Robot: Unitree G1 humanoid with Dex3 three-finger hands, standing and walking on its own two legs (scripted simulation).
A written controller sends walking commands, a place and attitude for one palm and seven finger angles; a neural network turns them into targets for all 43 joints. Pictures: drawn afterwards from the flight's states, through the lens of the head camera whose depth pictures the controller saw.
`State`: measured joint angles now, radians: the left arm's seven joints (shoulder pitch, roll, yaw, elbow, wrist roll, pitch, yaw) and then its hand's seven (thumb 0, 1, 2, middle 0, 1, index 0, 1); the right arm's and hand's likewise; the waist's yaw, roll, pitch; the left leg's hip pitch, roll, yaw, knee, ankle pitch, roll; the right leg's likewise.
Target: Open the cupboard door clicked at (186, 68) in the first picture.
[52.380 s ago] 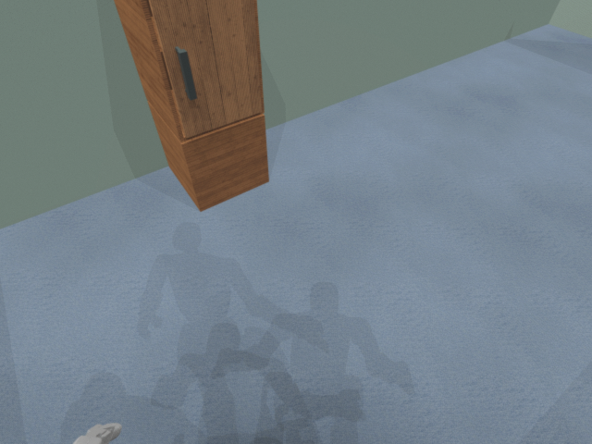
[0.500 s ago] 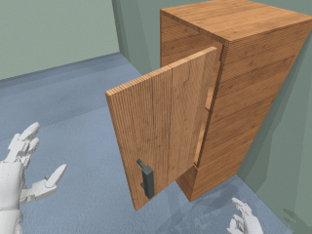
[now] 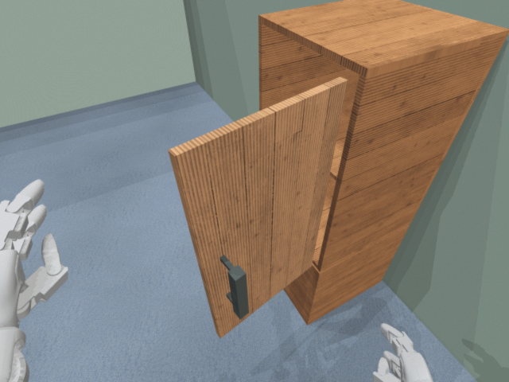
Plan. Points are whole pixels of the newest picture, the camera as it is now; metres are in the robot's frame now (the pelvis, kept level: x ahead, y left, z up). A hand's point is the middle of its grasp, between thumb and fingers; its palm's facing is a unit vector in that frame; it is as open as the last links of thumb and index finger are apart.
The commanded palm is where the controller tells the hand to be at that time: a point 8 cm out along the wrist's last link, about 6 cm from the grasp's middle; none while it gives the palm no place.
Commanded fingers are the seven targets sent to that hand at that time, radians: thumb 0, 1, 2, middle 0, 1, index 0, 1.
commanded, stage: step back with the hand held close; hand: left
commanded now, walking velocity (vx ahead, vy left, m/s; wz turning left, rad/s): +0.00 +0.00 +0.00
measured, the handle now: (233, 286) +0.32 +0.09 -0.09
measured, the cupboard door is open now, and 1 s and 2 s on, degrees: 100 100 100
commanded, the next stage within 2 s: stop stepping back and stand still in 1.50 s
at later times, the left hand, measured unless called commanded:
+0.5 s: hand (56, 278) +0.18 +0.27 +0.15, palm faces +0.34 -0.79 -0.50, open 7.4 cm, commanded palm +0.12 +0.31 +0.18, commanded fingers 0.00 0.90 0.90 -0.20 -0.30 -0.20 -0.30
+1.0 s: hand out of the picture +0.10 +0.28 +0.16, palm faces +0.45 -0.76 -0.47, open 7.4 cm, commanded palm +0.02 +0.32 +0.18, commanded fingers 0.00 0.90 0.90 -0.20 -0.30 -0.20 -0.30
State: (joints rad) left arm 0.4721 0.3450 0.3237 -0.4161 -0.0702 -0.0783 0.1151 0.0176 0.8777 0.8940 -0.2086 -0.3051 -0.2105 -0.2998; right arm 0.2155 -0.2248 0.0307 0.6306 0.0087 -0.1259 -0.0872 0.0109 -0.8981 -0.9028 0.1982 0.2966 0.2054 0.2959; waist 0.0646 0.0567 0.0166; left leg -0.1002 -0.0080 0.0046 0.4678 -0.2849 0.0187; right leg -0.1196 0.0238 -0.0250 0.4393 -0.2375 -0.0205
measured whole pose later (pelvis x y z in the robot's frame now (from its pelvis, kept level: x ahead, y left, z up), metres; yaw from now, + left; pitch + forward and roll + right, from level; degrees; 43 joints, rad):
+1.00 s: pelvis -0.11 +0.02 -0.02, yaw +2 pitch -2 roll -1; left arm 0.49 0.41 0.45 -0.52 0.01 -0.22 0.16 0.02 0.88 0.90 -0.21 -0.31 -0.21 -0.30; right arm 0.23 -0.21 0.02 0.56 0.00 -0.08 -0.08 0.01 -0.90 -0.90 0.20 0.30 0.21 0.30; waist -0.03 -0.02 0.06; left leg -0.44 -0.03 0.03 0.67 -0.27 0.06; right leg -0.43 0.03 0.03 0.60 -0.15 0.02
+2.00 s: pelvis -0.36 +0.02 +0.01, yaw -4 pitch +0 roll -2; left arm 0.67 0.49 0.43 -0.62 -0.03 -0.19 0.14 0.02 0.88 0.90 -0.21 -0.31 -0.21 -0.30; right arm 0.27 -0.17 0.01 0.60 -0.01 -0.11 -0.06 0.01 -0.90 -0.90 0.20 0.30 0.21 0.30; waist -0.05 -0.05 -0.01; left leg -0.28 0.09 0.15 0.31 -0.13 0.02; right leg -0.35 0.04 -0.11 0.84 -0.44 0.00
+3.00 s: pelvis -0.39 +0.00 +0.00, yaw -2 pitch -2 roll +0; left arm 0.32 0.21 0.02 1.12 0.00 0.01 0.03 -0.01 0.95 0.90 -0.20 -0.30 -0.20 -0.30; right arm 0.24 -0.19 -0.01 1.10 -0.01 0.02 -0.04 0.00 -0.91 -0.90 0.20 0.30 0.20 0.30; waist 0.02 0.00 0.08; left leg -0.17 0.01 0.02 0.45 -0.25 0.00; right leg -0.13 0.06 -0.06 0.43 -0.27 -0.07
